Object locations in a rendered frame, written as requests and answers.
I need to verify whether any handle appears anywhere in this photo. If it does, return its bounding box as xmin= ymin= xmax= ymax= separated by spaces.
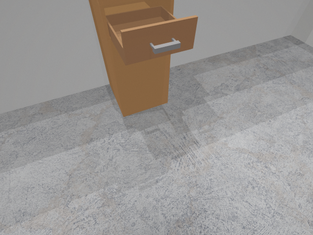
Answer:
xmin=150 ymin=38 xmax=181 ymax=54

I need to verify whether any cabinet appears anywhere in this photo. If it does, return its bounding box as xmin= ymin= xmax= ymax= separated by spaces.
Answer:
xmin=89 ymin=0 xmax=174 ymax=117

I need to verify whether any drawer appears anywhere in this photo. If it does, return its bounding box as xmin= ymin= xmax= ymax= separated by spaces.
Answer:
xmin=106 ymin=5 xmax=198 ymax=65

